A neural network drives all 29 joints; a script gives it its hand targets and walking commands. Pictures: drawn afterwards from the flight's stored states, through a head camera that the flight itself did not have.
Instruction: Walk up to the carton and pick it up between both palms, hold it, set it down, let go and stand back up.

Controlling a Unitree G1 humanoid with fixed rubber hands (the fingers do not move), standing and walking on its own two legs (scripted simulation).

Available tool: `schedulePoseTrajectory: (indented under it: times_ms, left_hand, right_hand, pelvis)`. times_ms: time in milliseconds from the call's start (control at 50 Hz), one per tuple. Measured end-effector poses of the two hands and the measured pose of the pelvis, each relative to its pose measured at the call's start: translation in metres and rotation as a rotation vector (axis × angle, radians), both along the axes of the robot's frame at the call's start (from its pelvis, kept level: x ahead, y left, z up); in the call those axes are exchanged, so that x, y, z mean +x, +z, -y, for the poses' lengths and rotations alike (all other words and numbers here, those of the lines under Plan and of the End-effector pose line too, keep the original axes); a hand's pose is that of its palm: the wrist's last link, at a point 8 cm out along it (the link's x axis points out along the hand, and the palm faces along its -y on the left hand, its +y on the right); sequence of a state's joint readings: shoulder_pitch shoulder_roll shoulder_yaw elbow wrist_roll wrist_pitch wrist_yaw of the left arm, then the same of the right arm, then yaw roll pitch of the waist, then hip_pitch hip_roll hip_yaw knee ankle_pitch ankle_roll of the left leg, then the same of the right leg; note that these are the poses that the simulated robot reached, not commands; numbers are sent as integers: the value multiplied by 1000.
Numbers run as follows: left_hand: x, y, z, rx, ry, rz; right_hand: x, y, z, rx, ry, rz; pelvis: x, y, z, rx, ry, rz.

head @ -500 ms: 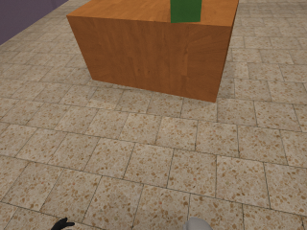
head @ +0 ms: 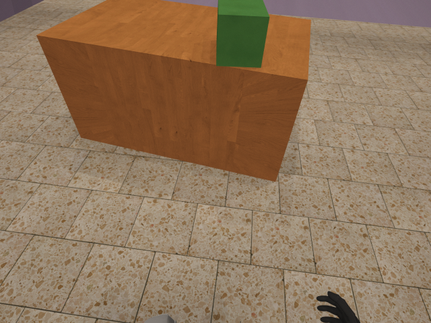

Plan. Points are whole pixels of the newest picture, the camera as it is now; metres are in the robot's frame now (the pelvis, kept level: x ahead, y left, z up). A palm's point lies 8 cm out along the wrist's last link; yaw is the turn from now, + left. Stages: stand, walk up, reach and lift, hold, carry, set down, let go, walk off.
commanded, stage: walk up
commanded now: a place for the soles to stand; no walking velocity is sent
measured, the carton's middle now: (239, 29) +1.28 -0.05 +0.04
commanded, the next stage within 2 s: none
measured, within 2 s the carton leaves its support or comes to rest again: neither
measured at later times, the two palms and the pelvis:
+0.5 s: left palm (132, 233) +0.32 +0.20 -0.06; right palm out of the picture +0.17 -0.31 -0.13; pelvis +0.18 -0.04 +0.01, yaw -9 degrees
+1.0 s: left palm (119, 206) +0.42 +0.27 -0.12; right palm (322, 198) +0.46 -0.26 -0.08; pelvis +0.39 +0.01 +0.01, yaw -9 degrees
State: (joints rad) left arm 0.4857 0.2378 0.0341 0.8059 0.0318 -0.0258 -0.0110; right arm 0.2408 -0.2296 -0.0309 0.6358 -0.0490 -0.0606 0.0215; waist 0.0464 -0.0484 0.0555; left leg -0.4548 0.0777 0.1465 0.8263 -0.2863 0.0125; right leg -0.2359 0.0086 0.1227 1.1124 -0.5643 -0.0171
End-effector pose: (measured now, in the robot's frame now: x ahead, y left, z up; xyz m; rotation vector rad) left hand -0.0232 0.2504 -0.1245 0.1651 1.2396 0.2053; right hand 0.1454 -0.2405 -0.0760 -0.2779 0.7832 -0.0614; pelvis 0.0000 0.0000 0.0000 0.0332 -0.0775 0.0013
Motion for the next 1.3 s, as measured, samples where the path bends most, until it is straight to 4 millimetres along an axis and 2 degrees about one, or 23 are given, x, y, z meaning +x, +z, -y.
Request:
schedulePoseTrajectory:
  times_ms: [60, 160, 240, 320, 380, 420, 480, 540, 640, 740, 820, 880, 920, 960, 1080, 1140, 1200, 1260, 1300]
  left_hand:
    - [61, 4, -12, 19, -95, 44]
    - [171, 29, -17, 57, -225, 172]
    - [248, 53, 2, 63, -310, 261]
    - [310, 68, 30, 81, -383, 331]
    - [340, 69, 45, 107, -388, 386]
    - [347, 68, 50, 124, -355, 386]
    - [344, 66, 52, 135, -316, 331]
    - [335, 66, 50, 131, -276, 269]
    - [320, 64, 40, 118, -201, 165]
    - [316, 53, 24, 91, -142, 56]
    - [332, 35, 7, 58, -103, -1]
    - [358, 15, -8, 41, -106, -40]
    - [382, 7, -15, 25, -127, -51]
    - [412, 5, -19, 19, -170, -47]
    - [527, 21, -17, 40, -301, 83]
    - [582, 35, -3, 35, -351, 170]
    - [630, 48, 18, 30, -408, 243]
    - [670, 57, 41, 37, -454, 315]
    - [688, 60, 51, 47, -460, 362]
  right_hand:
    - [-16, -6, 13, -8, -118, -58]
    - [-62, -15, 29, -14, -253, -218]
    - [-89, -24, 41, 0, -328, -342]
    - [-90, -43, 55, 31, -365, -424]
    - [-71, -60, 62, 65, -348, -469]
    - [-46, -65, 65, 83, -325, -471]
    - [7, -59, 69, 84, -283, -405]
    - [67, -43, 70, 84, -233, -312]
    - [157, -15, 63, 82, -157, -196]
    - [234, 3, 47, 73, -116, -125]
    - [288, 6, 30, 52, -93, -98]
    - [319, 2, 19, 19, -103, -89]
    - [328, -1, 15, -10, -120, -81]
    - [324, -3, 17, -14, -183, -98]
    - [284, -5, 24, -21, -333, -238]
    - [266, -9, 27, -15, -376, -305]
    - [256, -18, 31, 6, -415, -352]
    - [257, -34, 36, 35, -431, -386]
    - [266, -46, 37, 58, -422, -412]
  pelvis:
    - [21, 2, -5, -5, -50, 23]
    - [53, 11, -1, 15, -99, 32]
    - [82, 15, 6, 27, -137, 24]
    - [118, 11, 21, 19, -163, 11]
    - [143, 1, 33, -22, -158, 5]
    - [157, 0, 38, -28, -161, 6]
    - [177, 6, 41, -39, -158, 13]
    - [199, 16, 43, -43, -147, 16]
    - [237, 29, 42, -47, -141, 12]
    - [280, 32, 33, -55, -130, 4]
    - [321, 23, 18, -70, -109, -2]
    - [351, 12, 5, -34, -104, 2]
    - [365, 6, -4, -17, -121, 8]
    - [378, 5, -9, -23, -143, 14]
    - [413, 15, -10, -7, -186, 18]
    - [431, 19, -7, 3, -205, 15]
    - [449, 19, -1, 14, -227, 10]
    - [470, 12, 8, 3, -239, 9]
    - [483, 7, 14, -29, -231, 8]
